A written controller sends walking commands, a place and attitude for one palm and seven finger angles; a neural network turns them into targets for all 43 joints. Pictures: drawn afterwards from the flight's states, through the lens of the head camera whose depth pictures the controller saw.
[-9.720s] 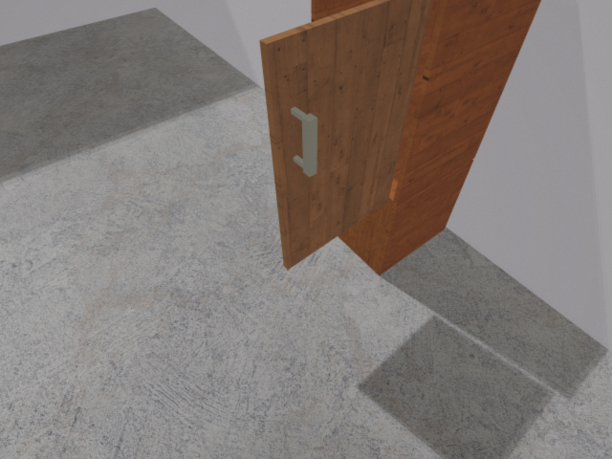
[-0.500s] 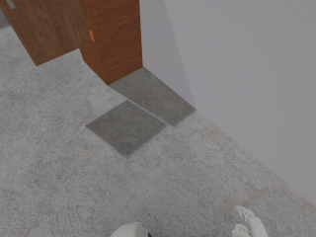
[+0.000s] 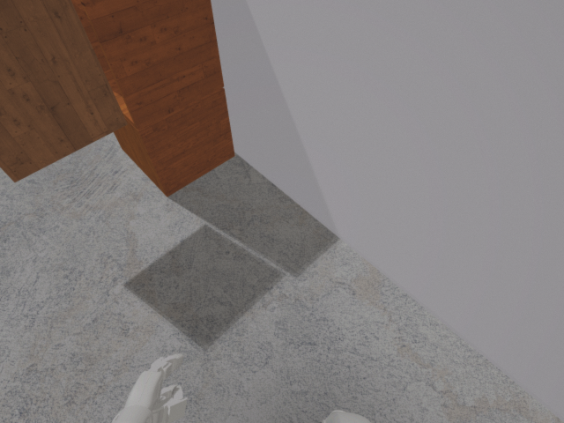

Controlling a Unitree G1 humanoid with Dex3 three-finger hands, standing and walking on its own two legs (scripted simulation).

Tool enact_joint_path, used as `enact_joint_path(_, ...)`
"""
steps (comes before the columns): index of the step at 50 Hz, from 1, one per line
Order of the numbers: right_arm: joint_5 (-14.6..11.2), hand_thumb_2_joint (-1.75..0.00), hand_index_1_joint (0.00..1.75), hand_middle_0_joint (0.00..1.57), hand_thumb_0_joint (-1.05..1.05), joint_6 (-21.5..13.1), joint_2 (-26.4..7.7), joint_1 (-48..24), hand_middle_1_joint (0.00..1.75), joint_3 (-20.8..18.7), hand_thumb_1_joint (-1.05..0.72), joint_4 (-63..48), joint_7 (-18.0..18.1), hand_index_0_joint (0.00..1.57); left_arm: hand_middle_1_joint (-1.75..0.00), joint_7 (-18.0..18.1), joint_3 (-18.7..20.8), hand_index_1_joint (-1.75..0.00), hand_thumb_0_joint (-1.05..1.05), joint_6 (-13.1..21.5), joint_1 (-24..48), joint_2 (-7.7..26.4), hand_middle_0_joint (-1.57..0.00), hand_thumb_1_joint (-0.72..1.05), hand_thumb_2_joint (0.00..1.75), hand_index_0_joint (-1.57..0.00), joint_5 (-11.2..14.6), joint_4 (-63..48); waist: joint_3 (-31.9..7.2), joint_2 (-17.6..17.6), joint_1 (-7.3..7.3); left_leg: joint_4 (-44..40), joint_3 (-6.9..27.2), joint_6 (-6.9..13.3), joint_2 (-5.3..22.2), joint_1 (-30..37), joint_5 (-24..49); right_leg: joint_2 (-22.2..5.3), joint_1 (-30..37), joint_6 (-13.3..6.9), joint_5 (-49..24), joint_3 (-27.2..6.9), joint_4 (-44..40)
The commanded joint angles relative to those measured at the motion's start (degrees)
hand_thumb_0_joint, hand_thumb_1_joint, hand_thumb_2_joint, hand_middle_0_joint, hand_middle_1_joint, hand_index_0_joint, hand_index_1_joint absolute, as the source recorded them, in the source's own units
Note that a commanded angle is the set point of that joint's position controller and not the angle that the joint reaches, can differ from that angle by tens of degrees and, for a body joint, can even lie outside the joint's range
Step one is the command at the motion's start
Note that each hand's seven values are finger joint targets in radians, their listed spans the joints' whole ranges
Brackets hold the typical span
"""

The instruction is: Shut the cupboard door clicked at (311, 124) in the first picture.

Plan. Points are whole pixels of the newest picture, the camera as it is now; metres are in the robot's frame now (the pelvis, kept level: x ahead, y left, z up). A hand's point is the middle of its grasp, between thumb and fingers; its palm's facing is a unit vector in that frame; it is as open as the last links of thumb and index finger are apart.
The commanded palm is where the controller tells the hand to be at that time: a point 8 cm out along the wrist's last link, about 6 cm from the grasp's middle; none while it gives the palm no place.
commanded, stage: walk to a spot facing it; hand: left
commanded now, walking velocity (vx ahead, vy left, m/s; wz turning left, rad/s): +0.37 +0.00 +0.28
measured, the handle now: out of the picture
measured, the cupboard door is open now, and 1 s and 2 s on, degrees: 92 92 92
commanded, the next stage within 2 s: turn to face it in 0.68 s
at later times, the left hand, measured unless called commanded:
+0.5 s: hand out of the picture +0.13 +0.22 -0.18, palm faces +0.22 -0.97 -0.14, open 7.3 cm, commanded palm none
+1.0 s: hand (166, 213) +0.56 +0.25 -0.15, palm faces +0.12 -0.98 -0.19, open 7.3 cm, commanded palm none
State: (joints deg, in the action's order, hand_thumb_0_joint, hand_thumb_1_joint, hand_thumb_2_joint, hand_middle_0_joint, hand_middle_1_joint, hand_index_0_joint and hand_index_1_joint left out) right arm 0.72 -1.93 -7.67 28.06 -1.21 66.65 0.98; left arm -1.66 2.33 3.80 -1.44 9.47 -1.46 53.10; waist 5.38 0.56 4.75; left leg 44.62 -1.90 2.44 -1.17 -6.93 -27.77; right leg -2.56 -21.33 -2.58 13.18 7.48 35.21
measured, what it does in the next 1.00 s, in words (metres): walks ahead: left foot, then right foot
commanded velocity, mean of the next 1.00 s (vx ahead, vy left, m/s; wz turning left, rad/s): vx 0.25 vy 0.00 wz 0.19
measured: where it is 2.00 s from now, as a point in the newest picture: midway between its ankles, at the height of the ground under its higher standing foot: (259, 316)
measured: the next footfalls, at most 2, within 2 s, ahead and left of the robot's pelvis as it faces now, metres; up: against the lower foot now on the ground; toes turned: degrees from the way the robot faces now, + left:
left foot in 0.40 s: +0.31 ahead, +0.15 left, +0.00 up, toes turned +15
right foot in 0.92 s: +0.56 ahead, -0.02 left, +0.00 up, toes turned +2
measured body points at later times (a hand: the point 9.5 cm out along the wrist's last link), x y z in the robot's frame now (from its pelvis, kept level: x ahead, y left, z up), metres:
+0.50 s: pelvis +0.22 +0.07 +0.00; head +0.26 +0.09 +0.45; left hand +0.12 +0.27 -0.17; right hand +0.39 -0.17 -0.12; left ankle +0.27 +0.14 -0.72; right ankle +0.12 -0.09 -0.63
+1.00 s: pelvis +0.44 +0.06 +0.00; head +0.49 +0.06 +0.45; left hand +0.55 +0.30 -0.13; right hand +0.36 -0.15 -0.15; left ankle +0.30 +0.14 -0.66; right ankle +0.52 -0.02 -0.72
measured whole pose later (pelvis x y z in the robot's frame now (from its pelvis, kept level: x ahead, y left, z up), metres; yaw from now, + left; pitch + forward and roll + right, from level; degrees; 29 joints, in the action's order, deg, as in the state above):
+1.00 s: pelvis +0.44 +0.06 +0.00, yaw +11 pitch -1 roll +0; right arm 0.1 -0.2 -6.4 24.8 -1.1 67.0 1.3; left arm -0.2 1.5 3.6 -2.6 9.4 -1.0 55.0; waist 7.0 0.6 4.0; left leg 56.9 -3.2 0.3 0.1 -13.2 -31.2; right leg -3.6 -21.2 -2.4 13.7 8.6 35.3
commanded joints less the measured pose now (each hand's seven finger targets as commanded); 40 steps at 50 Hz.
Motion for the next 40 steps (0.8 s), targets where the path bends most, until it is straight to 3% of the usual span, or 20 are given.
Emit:
enact_joint_path(1,0.1,-0.9,0.3,0.2,0.0,-1.23,-5.1,-9.11,0.3,-2.37,-0.9,-7.85,-0.47,0.2,-0.3,2.24,2.3,-0.3,0.0,-0.13,-17.64,7.94,-0.2,0.9,0.9,-0.2,0.74,3.14,-4.15,-4.38,-8.61,30.05,4.75,-0.12,6.2,-31.06,5.93,-21.53,21.53,-7.36,-5.73,-22.02,-20.03)
enact_joint_path(3,0.63,-0.9,0.3,0.2,0.0,0.13,-2.45,-6.42,0.3,-1.9,-0.9,-6.54,-0.99,0.2,-0.3,2.32,1.15,-0.3,0.0,1.02,-15.46,4.05,-0.2,0.9,0.9,-0.2,0.56,3.29,-3.03,-6.83,-5.16,25.05,3.74,-1.29,7.55,-27.75,10.82,-17.46,14.85,-4.46,-11.24,-11.3,-22.24)
enact_joint_path(5,0.69,-0.9,0.3,0.2,0.0,0.87,-1.38,-5.03,0.3,-2.04,-0.9,-5.94,-1.53,0.2,-0.3,2.39,0.97,-0.3,0.0,1.66,-15.58,3.3,-0.2,0.9,0.9,-0.2,0.31,4.17,-3.02,-8.02,-3.47,19.28,1.83,-2.31,7.85,-26.57,12.2,-15.61,13.29,-4.11,-14.15,-5.56,-23.08)
enact_joint_path(7,0.93,-0.9,0.3,0.2,0.0,1.09,-0.18,-7.9,0.3,-2.15,-0.9,-7.15,-2.0,0.2,-0.3,2.49,1.41,-0.3,0.0,2.21,-17.06,2.03,-0.2,0.9,0.9,-0.2,0.08,4.9,-1.71,-6.54,-3.42,12.62,0.12,-2.86,8.0,-26.58,14.23,-15.12,12.75,-4.46,-16.5,-3.11,-23.73)
enact_joint_path(10,0.69,-0.9,0.3,0.2,0.0,0.8,0.01,-13.7,0.3,-1.91,-0.9,-9.49,-3.02,0.2,-0.3,2.35,1.04,-0.3,0.0,2.19,-18.41,4.34,-0.2,0.9,0.9,-0.2,0.13,6.52,-0.67,-7.0,-4.54,2.53,-2.64,-2.49,6.63,-25.28,16.81,-14.35,14.0,-4.04,-17.21,-0.18,-23.65)
enact_joint_path(11,0.67,-0.9,0.3,0.2,0.0,0.65,-0.4,-16.54,0.3,-1.85,-0.9,-10.29,-3.31,0.2,-0.3,2.28,0.85,-0.3,0.0,2.11,-19.27,4.92,-0.2,0.9,0.9,-0.2,0.21,7.34,-0.03,-7.37,-5.39,0.45,-3.39,-2.24,5.94,-25.11,17.51,-14.23,14.84,-3.7,-17.8,-0.16,-23.71)
enact_joint_path(15,0.67,-0.9,0.3,0.2,0.0,0.3,-2.96,-21.37,0.3,-2.01,-0.9,-11.97,-3.72,0.2,-0.3,2.3,0.8,-0.3,0.0,1.59,-20.33,7.36,-0.2,0.9,0.9,-0.2,-0.11,8.84,2.46,-8.48,-5.34,-4.66,-4.54,-0.5,4.74,-22.41,15.22,-16.71,17.6,-3.68,-17.29,-0.31,-22.63)
enact_joint_path(16,0.76,-0.9,0.3,0.2,0.0,0.12,-3.74,-20.54,0.3,-2.1,-0.9,-12.01,-3.57,0.2,-0.3,2.29,0.94,-0.3,0.0,1.49,-20.2,8.09,-0.2,0.9,0.9,-0.2,-0.1,8.98,1.99,-8.0,-4.3,-6.65,-5.43,0.05,3.63,-19.61,13.78,-16.67,18.02,-3.62,-21.37,0.27,-20.12)
enact_joint_path(17,0.93,-0.9,0.3,0.2,0.0,-0.12,-4.88,-17.25,0.3,-2.34,-0.9,-11.12,-3.23,0.2,-0.3,2.24,1.15,-0.3,0.0,1.41,-19.38,8.91,-0.2,0.9,0.9,-0.2,0.08,8.93,0.53,-6.73,-2.11,-9.42,-6.94,0.65,1.83,-13.44,13.83,-15.96,17.21,-3.02,-26.87,2.21,-15.04)
enact_joint_path(18,1.23,-0.9,0.3,0.2,0.0,-0.39,-6.56,-11.02,0.3,-2.71,-0.9,-9.25,-2.89,0.2,-0.3,2.07,1.28,-0.3,0.0,1.14,-18.59,9.79,-0.2,0.9,0.9,-0.2,0.41,8.71,-3.19,-5.37,0.87,-13.05,-8.48,1.35,-0.44,-2.99,15.22,-13.89,14.23,-1.67,-31.07,5.04,-5.41)
enact_joint_path(19,1.65,-0.9,0.3,0.2,0.0,-0.49,-11.26,-2.72,0.3,-3.86,-0.9,-7.22,-2.27,0.2,-0.3,1.69,1.09,-0.3,0.0,0.88,-18.92,8.15,-0.2,0.9,0.9,-0.2,0.45,7.76,-8.85,2.74,4.22,-15.02,-0.33,3.79,5.09,11.1,12.41,-10.94,4.91,0.54,-22.89,5.84,9.89)
enact_joint_path(20,2.11,-0.9,0.3,0.2,0.0,-0.77,-18.5,3.64,0.3,-5.6,-0.9,-6.34,-1.33,0.2,-0.3,0.94,0.52,-0.3,0.0,0.62,-20.67,4.81,-0.2,0.9,0.9,-0.2,1.11,5.44,-14.41,17.33,5.22,-22.99,26.34,10.48,21.93,22.21,12.33,-1.64,-11.31,3.6,11.98,6.38,30.62)
enact_joint_path(21,1.0,-0.9,0.3,0.2,0.0,-0.29,-19.65,2.88,0.3,-5.47,-0.9,-6.53,-0.72,0.2,-0.3,1.34,0.65,-0.3,0.0,0.75,-16.33,6.52,-0.2,0.9,0.9,-0.2,0.77,3.35,-15.1,12.87,4.65,-28.49,32.26,12.64,26.17,18.97,10.68,-1.53,-15.08,2.12,18.58,-2.36,39.57)
enact_joint_path(22,0.66,-0.9,0.3,0.2,0.0,-0.42,-18.18,-2.54,0.3,-5.21,-0.9,-8.13,-0.1,0.2,-0.3,1.52,0.71,-0.3,0.0,0.48,-13.14,6.11,-0.2,0.9,0.9,-0.2,0.85,3.06,-10.54,8.78,2.75,-29.83,29.67,11.59,25.27,11.61,7.5,-3.8,-18.25,1.9,13.7,-5.32,43.73)
enact_joint_path(24,0.79,-0.9,0.3,0.2,0.0,-1.18,-12.72,-10.49,0.3,-3.5,-0.9,-10.66,0.11,0.2,-0.3,0.77,0.95,-0.3,0.0,-0.38,-14.64,5.14,-0.2,0.9,0.9,-0.2,0.09,5.11,-3.86,2.99,-1.89,-32.46,19.7,8.08,21.16,-1.76,5.9,-7.02,-15.13,2.37,6.26,-7.39,41.12)
enact_joint_path(27,0.51,-0.9,0.3,0.2,0.0,-2.57,-10.07,-11.35,0.3,-2.44,-0.9,-10.15,0.08,0.2,-0.3,0.42,0.62,-0.3,0.0,-1.98,-18.78,2.51,-0.2,0.9,0.9,-0.2,-0.44,6.57,-3.96,4.5,-4.85,-34.2,8.51,6.67,16.78,-3.92,16.9,-6.77,-11.81,3.72,2.01,-6.35,33.47)
enact_joint_path(32,0.05,-0.9,0.3,0.2,0.0,-3.08,-7.95,-6.55,0.3,-2.21,-0.9,-8.11,0.34,0.2,-0.3,0.4,1.24,-0.3,0.0,-2.8,-13.55,2.41,-0.2,0.9,0.9,-0.2,-0.17,4.73,-1.97,2.16,-4.63,-35.25,3.18,5.83,15.22,1.95,30.89,-5.84,-16.92,4.68,-5.76,-6.16,26.17)
enact_joint_path(34,0.11,-0.9,0.3,0.2,0.0,-3.04,-7.62,-5.3,0.3,-1.86,-0.9,-7.34,0.5,0.2,-0.3,0.4,1.2,-0.3,0.0,-2.88,-11.12,2.35,-0.2,0.9,0.9,-0.2,0.03,3.95,-1.16,3.72,-4.67,-34.51,1.33,5.36,15.31,3.19,36.24,-5.27,-17.23,4.59,-7.6,-5.85,22.15)
enact_joint_path(38,0.69,-0.9,0.3,0.2,0.0,-2.76,-7.64,-1.31,0.3,-1.23,-0.9,-5.45,0.67,0.2,-0.3,0.06,0.37,-0.3,0.0,-2.9,-4.53,1.9,-0.2,0.9,0.9,-0.2,0.24,1.83,0.62,3.53,-2.89,-32.06,-2.0,5.09,15.24,5.84,46.82,-3.21,-14.94,2.84,-8.26,-3.34,11.94)
enact_joint_path(40,0.93,-0.9,0.3,0.2,0.0,-2.41,-7.13,0.18,0.3,-0.91,-0.9,-4.07,0.87,0.2,-0.3,0.27,-0.1,-0.3,0.0,-2.55,-2.12,1.96,-0.2,0.9,0.9,-0.2,0.34,1.05,1.57,2.96,-2.15,-29.42,-1.51,5.32,15.32,5.73,54.66,-2.2,-11.13,1.98,-6.99,-2.58,6.51)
